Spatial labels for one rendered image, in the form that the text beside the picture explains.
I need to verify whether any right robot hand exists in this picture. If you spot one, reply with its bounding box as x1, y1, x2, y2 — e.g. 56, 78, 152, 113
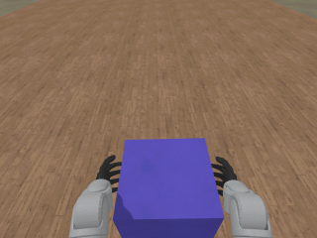
211, 156, 237, 196

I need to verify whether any left robot hand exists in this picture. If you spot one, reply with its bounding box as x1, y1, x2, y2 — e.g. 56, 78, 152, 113
96, 155, 122, 193

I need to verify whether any robot left forearm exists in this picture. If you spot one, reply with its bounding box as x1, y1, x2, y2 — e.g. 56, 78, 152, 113
68, 178, 113, 238

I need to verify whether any robot right forearm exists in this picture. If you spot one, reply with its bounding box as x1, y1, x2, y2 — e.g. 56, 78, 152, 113
223, 179, 273, 238

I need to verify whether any carton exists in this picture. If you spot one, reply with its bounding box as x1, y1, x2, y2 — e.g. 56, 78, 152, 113
113, 138, 225, 238

